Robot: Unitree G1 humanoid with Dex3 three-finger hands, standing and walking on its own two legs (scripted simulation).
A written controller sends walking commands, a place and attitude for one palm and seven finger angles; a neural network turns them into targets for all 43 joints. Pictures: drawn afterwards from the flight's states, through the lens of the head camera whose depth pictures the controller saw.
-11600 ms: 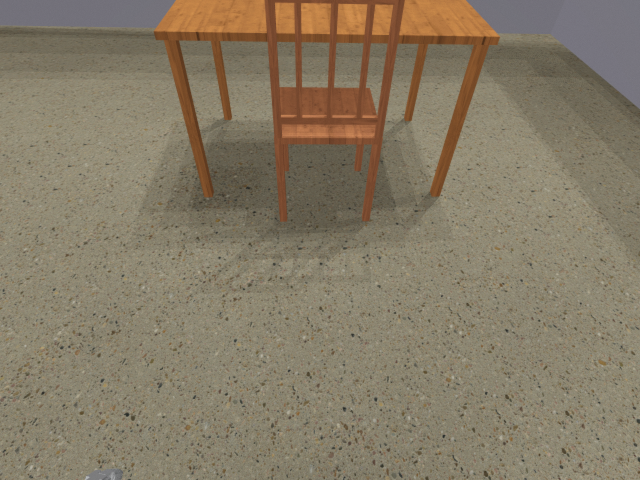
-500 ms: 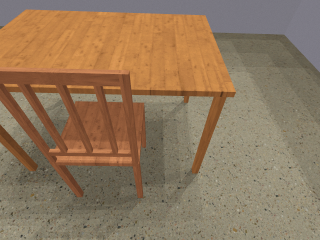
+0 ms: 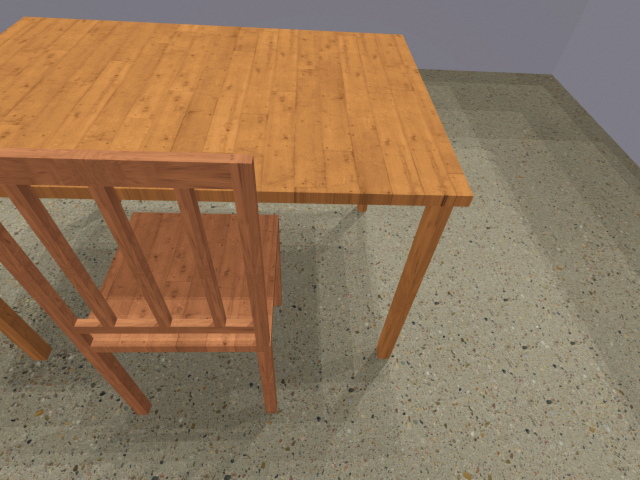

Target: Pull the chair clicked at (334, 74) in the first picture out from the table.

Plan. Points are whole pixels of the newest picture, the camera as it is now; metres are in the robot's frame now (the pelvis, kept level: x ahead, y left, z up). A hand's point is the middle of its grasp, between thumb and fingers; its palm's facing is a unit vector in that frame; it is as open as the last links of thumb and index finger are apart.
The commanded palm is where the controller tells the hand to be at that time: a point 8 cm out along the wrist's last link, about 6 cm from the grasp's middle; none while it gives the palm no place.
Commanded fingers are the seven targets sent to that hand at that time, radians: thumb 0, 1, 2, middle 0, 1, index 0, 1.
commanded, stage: come to a stop and stand still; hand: left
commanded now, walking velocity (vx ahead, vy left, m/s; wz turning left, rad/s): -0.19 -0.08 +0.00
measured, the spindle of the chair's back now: (139, 267) +0.43 +0.33 -0.05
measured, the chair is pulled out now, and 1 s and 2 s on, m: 0.00 0.00 0.00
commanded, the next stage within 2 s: look again from close up in 1.24 s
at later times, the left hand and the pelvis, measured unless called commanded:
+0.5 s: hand out of the picture +0.08 +0.18 -0.17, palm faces +0.13 -0.97 -0.22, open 7.2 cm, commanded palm none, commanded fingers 0.00 0.90 0.90 -0.20 -0.30 -0.20 -0.30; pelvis +0.02 -0.01 +0.00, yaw +3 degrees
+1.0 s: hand out of the picture +0.03 +0.23 -0.15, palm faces +0.07 -0.96 -0.28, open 7.4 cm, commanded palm none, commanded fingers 0.00 0.90 0.90 -0.20 -0.30 -0.20 -0.30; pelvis -0.01 +0.01 +0.01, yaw +3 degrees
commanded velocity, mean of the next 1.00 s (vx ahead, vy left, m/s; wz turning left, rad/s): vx -0.06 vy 0.01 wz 0.00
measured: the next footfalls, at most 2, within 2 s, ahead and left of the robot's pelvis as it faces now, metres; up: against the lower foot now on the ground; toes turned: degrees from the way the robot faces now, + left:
left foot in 0.36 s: +0.03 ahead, +0.11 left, +0.00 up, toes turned +5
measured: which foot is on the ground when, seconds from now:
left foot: down 0.00-0.16, up 0.18-0.34, down 0.36-1.00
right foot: down 0.00-1.00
